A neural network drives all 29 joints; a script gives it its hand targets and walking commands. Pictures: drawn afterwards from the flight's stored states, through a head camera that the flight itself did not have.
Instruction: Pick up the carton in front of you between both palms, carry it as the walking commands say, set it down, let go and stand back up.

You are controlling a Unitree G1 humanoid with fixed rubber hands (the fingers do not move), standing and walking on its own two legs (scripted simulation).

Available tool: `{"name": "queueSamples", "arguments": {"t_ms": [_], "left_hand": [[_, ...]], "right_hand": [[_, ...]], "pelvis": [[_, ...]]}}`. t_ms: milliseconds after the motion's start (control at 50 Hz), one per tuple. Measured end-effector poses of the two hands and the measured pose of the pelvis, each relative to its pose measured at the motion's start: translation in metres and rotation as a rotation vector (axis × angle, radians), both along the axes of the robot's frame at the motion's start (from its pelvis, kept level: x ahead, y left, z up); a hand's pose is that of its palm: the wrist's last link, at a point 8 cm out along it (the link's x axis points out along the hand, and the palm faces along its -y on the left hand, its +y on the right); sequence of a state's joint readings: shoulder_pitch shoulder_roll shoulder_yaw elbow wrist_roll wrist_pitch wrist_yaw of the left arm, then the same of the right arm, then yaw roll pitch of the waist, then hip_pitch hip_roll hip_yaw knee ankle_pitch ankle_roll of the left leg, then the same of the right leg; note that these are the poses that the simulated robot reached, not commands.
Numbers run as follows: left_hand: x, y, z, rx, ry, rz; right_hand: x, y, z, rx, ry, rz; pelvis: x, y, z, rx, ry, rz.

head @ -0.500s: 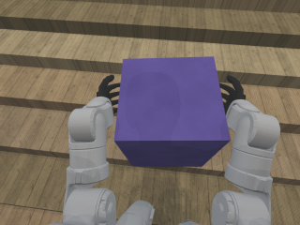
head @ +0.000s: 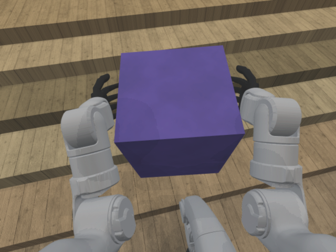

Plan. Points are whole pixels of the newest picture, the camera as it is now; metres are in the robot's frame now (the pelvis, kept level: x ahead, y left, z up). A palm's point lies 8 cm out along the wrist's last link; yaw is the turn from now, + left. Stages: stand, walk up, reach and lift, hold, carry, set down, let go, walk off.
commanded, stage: carry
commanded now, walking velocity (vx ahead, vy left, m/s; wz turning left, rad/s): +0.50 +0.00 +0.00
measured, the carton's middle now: (176, 120) +0.38 -0.07 +0.09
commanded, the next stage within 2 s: none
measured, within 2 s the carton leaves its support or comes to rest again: neither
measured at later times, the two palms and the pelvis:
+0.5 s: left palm out of the picture +0.74 +0.13 +0.29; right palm out of the picture +0.75 -0.17 +0.29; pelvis +0.37 -0.03 +0.11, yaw -1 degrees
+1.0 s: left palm out of the picture +1.02 +0.07 +0.42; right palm out of the picture +1.06 -0.23 +0.42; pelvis +0.67 -0.11 +0.23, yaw -1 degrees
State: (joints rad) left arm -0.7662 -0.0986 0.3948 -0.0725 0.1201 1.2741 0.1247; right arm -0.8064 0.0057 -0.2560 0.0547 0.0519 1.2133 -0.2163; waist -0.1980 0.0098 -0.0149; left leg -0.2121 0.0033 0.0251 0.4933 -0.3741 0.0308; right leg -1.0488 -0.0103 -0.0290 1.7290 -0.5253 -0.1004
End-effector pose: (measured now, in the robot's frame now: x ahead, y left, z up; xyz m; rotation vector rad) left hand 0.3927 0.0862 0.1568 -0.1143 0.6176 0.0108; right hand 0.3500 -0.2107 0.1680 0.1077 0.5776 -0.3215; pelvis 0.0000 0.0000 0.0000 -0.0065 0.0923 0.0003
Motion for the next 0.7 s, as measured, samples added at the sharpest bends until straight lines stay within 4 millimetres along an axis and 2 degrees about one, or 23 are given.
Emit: {"name": "queueSamples", "arguments": {"t_ms": [80, 160, 220, 260, 320, 380, 480, 520, 560, 640, 700], "left_hand": [[0.058, 0.010, 0.015, 0.012, -0.018, 0.068], [0.097, 0.037, 0.023, 0.067, 0.011, 0.208], [0.118, 0.053, 0.024, 0.083, 0.082, 0.257], [0.139, 0.058, 0.034, 0.078, 0.101, 0.272], [0.180, 0.063, 0.062, 0.077, 0.056, 0.282], [0.230, 0.064, 0.092, 0.074, -0.009, 0.268], [0.325, 0.052, 0.129, 0.093, -0.046, 0.184], [0.366, 0.039, 0.139, 0.080, -0.046, 0.126], [0.402, 0.021, 0.148, 0.076, -0.027, 0.068], [0.449, -0.007, 0.168, 0.063, 0.046, 0.012], [0.482, -0.021, 0.193, 0.050, 0.034, 0.003]], "right_hand": [[0.084, 0.007, 0.021, 0.006, -0.020, 0.069], [0.170, 0.036, 0.025, 0.036, -0.001, 0.216], [0.212, 0.055, 0.025, 0.081, 0.064, 0.259], [0.236, 0.060, 0.033, 0.107, 0.084, 0.254], [0.275, 0.064, 0.057, 0.116, 0.037, 0.257], [0.318, 0.064, 0.085, 0.092, -0.029, 0.256], [0.387, 0.049, 0.115, 0.081, -0.064, 0.189], [0.408, 0.035, 0.124, 0.063, -0.059, 0.134], [0.423, 0.019, 0.131, 0.031, -0.033, 0.076], [0.445, -0.006, 0.145, 0.056, 0.042, 0.012], [0.475, -0.019, 0.170, 0.068, 0.027, -0.009]], "pelvis": [[0.067, -0.020, 0.008, -0.033, 0.006, -0.007], [0.130, -0.046, 0.022, -0.022, 0.009, -0.009], [0.166, -0.053, 0.047, -0.031, 0.010, -0.014], [0.190, -0.054, 0.065, -0.027, 0.009, -0.013], [0.228, -0.054, 0.087, -0.006, 0.008, -0.011], [0.269, -0.049, 0.098, 0.010, 0.012, -0.022], [0.353, -0.032, 0.109, 0.035, 0.000, -0.027], [0.386, -0.022, 0.116, 0.056, -0.003, -0.016], [0.407, -0.015, 0.130, 0.063, -0.018, -0.017], [0.449, -0.013, 0.170, 0.061, -0.033, -0.019], [0.481, -0.018, 0.193, 0.047, -0.031, -0.034]]}}
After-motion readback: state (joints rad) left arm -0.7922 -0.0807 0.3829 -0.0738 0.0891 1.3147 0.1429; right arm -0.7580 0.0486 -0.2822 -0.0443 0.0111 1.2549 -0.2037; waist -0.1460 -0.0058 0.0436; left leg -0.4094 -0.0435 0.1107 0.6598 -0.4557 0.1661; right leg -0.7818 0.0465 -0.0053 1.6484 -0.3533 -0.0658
